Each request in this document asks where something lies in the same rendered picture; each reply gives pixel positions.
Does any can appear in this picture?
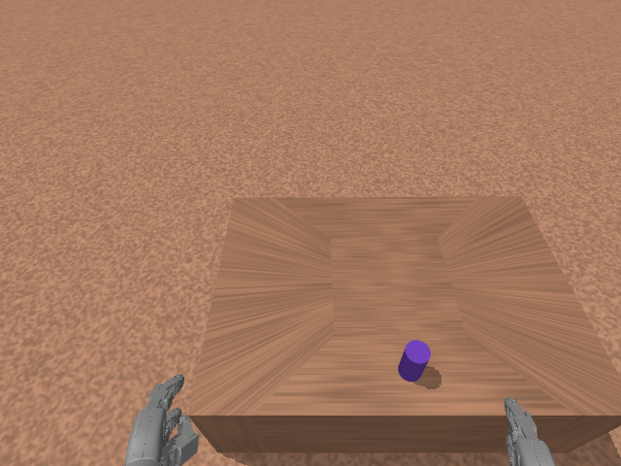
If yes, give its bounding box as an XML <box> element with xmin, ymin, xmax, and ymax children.
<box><xmin>398</xmin><ymin>340</ymin><xmax>431</xmax><ymax>382</ymax></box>

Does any left robot hand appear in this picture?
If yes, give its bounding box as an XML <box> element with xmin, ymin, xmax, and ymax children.
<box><xmin>124</xmin><ymin>374</ymin><xmax>199</xmax><ymax>466</ymax></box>

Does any right robot hand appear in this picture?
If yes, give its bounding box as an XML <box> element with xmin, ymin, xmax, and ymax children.
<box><xmin>505</xmin><ymin>397</ymin><xmax>556</xmax><ymax>466</ymax></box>

